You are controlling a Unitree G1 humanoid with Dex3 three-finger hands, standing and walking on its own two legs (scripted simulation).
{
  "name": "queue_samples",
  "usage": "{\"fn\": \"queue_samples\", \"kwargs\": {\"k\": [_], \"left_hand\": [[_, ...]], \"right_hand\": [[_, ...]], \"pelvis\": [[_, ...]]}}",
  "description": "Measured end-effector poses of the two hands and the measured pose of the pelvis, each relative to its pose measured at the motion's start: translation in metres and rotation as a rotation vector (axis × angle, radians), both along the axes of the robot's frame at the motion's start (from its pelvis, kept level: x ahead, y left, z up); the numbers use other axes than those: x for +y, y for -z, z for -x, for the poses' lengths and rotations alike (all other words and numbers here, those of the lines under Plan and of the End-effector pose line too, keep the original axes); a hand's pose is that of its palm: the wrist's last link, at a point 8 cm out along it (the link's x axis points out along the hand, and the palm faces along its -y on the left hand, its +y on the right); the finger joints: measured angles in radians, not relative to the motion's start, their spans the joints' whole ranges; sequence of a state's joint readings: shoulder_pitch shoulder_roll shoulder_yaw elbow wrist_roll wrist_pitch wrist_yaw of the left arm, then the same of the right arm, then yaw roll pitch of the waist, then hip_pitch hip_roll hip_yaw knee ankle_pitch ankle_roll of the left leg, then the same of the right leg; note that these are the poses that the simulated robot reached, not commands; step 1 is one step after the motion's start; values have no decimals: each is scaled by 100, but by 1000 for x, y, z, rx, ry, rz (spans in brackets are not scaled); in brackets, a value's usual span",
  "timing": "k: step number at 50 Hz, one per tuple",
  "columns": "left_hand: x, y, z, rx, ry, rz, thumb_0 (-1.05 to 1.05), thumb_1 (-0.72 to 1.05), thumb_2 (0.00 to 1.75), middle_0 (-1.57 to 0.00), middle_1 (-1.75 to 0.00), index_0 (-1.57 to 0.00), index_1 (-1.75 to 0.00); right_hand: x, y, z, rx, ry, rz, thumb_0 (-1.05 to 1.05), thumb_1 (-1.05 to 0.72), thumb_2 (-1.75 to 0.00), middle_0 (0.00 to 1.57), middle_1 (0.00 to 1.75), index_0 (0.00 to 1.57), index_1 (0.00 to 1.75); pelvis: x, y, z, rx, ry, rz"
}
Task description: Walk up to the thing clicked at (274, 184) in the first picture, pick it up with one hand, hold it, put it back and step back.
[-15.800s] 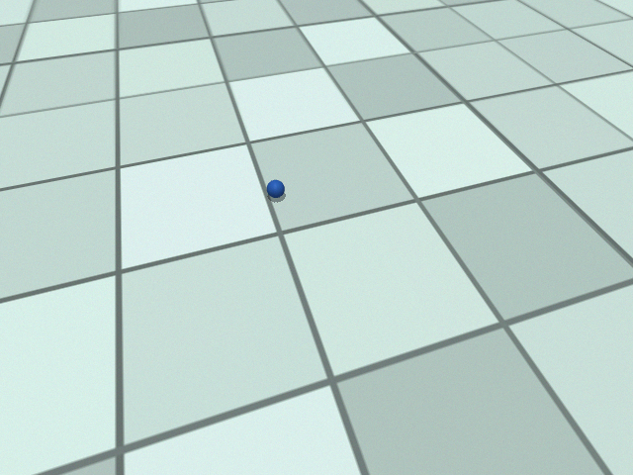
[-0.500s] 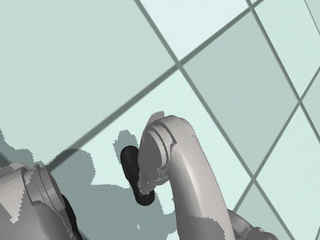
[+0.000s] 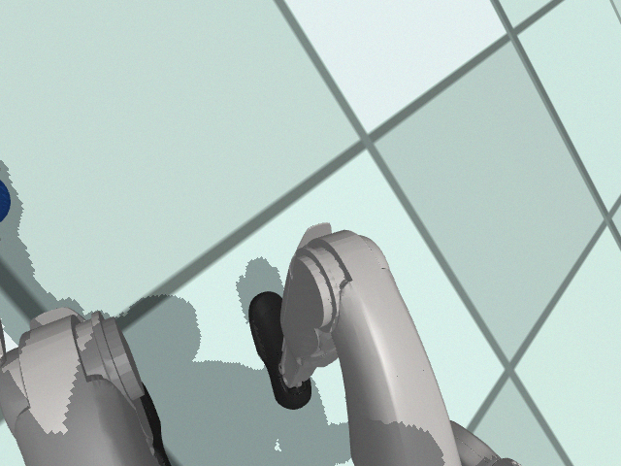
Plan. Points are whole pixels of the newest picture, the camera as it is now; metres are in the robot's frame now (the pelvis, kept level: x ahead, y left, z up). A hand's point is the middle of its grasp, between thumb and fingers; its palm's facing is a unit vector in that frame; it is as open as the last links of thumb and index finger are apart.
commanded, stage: settle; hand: left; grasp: from above
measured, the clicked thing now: out of the picture +0.46 +0.27 -0.26
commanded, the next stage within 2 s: lift in 0.68 s
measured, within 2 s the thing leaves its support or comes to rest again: neither
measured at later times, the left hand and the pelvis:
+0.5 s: hand out of the picture +0.43 +0.27 -0.15, palm faces -0.47 -0.11 -0.88, open 10.1 cm; pelvis +0.00 -0.01 +0.03, yaw +6 degrees
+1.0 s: hand out of the picture +0.43 +0.27 -0.10, palm faces -0.45 -0.12 -0.88, open 10.1 cm; pelvis +0.00 -0.01 +0.06, yaw +7 degrees
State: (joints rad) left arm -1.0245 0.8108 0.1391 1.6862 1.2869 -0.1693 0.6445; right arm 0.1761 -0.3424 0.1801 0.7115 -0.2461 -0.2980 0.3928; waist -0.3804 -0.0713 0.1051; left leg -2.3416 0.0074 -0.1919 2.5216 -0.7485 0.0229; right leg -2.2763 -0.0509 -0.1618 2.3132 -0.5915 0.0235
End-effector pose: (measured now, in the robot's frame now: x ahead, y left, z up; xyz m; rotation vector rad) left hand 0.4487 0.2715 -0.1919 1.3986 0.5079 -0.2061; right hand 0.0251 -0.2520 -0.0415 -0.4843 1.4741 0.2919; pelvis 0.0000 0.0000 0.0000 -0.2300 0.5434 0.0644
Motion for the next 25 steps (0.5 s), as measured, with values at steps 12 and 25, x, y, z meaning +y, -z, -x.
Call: {"fn": "queue_samples", "kwargs": {"k": [12,25], "left_hand": [[4,-58,0,-23,9,-53,0,-10,65,-62,-86,-64,-82],[1,-101,10,36,40,-52,0,-8,59,-67,-75,-67,-74]], "right_hand": [[-12,17,-24,-60,94,-23,0,-91,-90,20,29,20,30],[-27,16,-50,-125,114,27,0,-91,-90,20,29,20,30]], "pelvis": [[-3,-11,-5,61,-17,-42],[-10,-32,1,76,-43,-91]]}}
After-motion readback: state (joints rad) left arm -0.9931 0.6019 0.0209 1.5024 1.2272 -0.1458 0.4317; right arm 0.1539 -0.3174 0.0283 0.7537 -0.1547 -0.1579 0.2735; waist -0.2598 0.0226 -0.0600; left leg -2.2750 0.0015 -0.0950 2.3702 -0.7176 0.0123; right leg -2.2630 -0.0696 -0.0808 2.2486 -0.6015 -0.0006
